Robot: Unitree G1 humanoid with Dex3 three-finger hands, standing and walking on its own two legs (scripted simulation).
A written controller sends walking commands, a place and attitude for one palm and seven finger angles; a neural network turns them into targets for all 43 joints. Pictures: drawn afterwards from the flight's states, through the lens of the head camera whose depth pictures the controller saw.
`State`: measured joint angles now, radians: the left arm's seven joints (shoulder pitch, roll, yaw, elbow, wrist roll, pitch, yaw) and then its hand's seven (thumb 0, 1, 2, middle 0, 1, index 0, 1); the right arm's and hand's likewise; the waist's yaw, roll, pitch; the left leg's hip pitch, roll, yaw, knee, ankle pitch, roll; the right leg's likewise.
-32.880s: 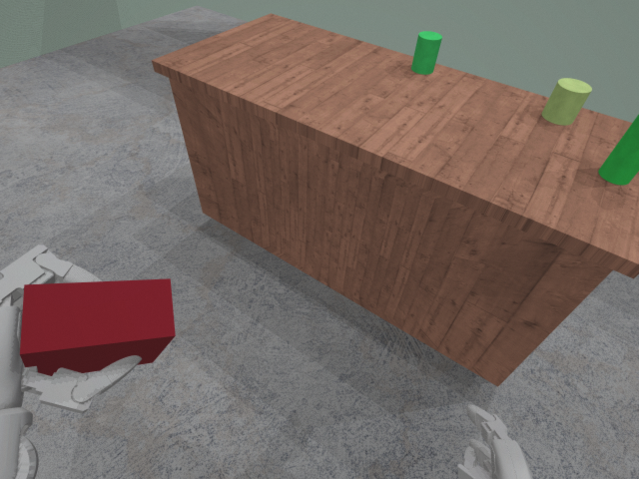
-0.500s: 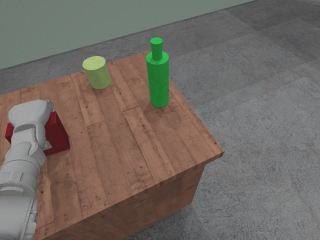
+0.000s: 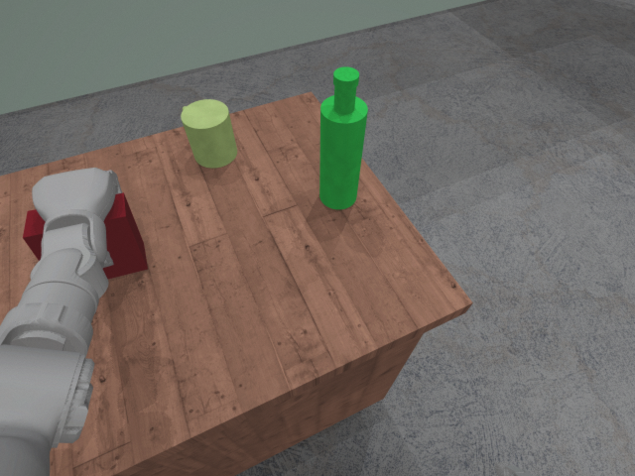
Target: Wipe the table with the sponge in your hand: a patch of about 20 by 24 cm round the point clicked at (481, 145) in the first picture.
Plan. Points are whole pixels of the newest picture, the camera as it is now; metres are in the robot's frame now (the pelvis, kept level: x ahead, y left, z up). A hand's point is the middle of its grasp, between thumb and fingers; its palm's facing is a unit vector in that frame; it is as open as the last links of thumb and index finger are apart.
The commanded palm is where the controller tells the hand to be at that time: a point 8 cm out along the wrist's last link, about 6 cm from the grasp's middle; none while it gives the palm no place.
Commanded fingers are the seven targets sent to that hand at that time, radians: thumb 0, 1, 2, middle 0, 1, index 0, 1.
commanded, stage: slide across to the middle lane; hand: left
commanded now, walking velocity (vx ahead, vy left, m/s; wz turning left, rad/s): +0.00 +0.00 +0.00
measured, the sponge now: (96, 250) +0.40 +0.34 +0.01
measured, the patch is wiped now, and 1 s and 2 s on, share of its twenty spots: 0.25 0.35 0.40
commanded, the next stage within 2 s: wipe back along the middle lane in 0.52 s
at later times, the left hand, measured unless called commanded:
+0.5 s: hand (132, 211) +0.44 +0.28 +0.05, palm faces -0.09 +0.01 -1.00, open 9.8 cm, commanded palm +0.43 +0.25 +0.11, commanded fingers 0.00 0.10 1.30 -1.20 -1.60 -1.20 -1.60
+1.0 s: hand (156, 228) +0.42 +0.24 +0.05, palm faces -0.04 -0.03 -1.00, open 9.9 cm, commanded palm +0.38 +0.22 +0.09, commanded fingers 0.00 0.10 1.30 -1.20 -1.60 -1.20 -1.60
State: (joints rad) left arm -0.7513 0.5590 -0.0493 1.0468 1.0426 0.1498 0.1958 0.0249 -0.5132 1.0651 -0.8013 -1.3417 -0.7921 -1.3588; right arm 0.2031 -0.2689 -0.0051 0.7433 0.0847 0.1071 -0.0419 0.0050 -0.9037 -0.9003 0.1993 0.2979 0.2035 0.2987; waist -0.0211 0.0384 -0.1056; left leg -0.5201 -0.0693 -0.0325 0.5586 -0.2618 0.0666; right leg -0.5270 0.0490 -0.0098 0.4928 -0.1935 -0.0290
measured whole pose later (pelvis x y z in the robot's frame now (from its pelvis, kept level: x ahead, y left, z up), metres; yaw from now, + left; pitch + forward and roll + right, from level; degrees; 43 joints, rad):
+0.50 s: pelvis +0.03 +0.01 +0.00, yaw +1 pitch +12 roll -1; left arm -0.76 0.38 -0.18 0.97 0.98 0.33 0.23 0.01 -0.49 1.07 -0.77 -1.38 -0.76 -1.40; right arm 0.14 -0.24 -0.01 0.78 0.07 0.13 -0.02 0.01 -0.90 -0.90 0.20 0.30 0.20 0.30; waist 0.02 0.06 -0.11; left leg -0.44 -0.08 -0.05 0.53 -0.29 0.07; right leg -0.45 0.03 -0.02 0.48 -0.23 -0.02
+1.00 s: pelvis +0.03 -0.01 +0.01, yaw -1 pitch +9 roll -1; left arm -0.57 0.32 -0.18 0.74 0.97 0.45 0.23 0.00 -0.47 1.07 -0.74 -1.42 -0.73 -1.43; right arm 0.10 -0.27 0.00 0.73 0.08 0.20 -0.03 0.01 -0.91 -0.90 0.20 0.30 0.20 0.30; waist 0.02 0.05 -0.11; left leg -0.36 -0.06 -0.02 0.47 -0.27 0.06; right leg -0.38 0.06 0.01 0.44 -0.21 -0.04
